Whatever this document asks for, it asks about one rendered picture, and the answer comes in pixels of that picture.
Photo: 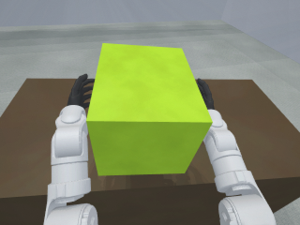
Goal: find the carton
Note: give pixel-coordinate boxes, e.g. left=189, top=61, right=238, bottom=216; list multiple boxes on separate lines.
left=86, top=43, right=213, bottom=176

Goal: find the pedestal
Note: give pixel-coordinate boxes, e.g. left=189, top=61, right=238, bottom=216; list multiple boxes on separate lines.
left=0, top=78, right=300, bottom=225

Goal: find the robot left forearm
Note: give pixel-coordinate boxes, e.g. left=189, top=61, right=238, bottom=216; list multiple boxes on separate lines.
left=43, top=105, right=91, bottom=225

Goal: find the robot left hand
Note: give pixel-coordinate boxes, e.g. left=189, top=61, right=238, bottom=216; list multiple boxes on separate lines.
left=67, top=73, right=95, bottom=109

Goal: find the robot right forearm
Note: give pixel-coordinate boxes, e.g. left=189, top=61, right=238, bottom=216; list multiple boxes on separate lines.
left=203, top=109, right=277, bottom=225

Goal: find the robot left upper arm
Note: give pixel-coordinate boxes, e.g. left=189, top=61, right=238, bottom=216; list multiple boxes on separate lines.
left=45, top=203, right=98, bottom=225

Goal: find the robot right upper arm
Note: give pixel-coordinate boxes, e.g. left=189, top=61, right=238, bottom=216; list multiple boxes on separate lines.
left=218, top=194, right=276, bottom=225

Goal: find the robot right hand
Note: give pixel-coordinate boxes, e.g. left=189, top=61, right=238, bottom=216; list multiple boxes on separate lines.
left=196, top=78, right=215, bottom=110

